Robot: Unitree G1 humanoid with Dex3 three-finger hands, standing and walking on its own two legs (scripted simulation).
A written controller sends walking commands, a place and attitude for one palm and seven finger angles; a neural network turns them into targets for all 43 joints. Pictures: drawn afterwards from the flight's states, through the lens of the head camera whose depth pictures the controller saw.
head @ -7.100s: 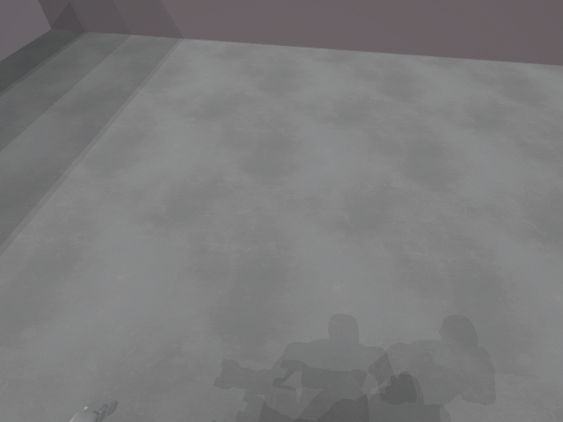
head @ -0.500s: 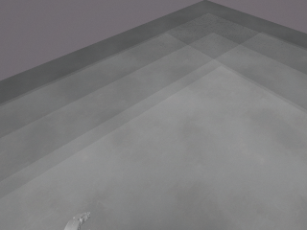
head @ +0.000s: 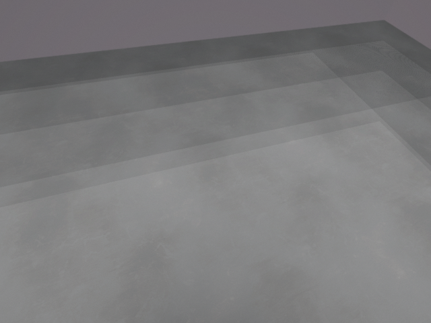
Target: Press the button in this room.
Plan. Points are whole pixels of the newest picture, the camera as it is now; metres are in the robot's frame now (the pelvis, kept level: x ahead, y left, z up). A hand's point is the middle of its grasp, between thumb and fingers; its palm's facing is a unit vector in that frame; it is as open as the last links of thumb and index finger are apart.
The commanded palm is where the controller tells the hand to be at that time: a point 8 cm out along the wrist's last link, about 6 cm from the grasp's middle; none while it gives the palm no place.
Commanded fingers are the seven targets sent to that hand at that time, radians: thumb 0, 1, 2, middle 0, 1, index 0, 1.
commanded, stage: turn or walk to find it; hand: left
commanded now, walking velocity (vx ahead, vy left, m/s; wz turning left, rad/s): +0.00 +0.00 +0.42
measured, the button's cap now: out of the picture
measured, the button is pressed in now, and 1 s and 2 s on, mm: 0 0 0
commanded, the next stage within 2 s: none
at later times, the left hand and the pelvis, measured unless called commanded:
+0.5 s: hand out of the picture +0.05 +0.17 -0.13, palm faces +0.17 -0.94 -0.30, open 7.3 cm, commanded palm none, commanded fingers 0.00 0.90 0.90 -0.20 -0.30 -0.20 -0.30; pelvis -0.03 -0.04 +0.01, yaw +11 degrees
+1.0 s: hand out of the picture -0.15 +0.15 -0.17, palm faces +0.47 -0.85 -0.25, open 7.3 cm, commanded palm none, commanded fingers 0.00 0.90 0.90 -0.20 -0.30 -0.20 -0.30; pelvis -0.07 -0.04 +0.00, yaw +25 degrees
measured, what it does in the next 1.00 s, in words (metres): steps on the spot, turning left: right foot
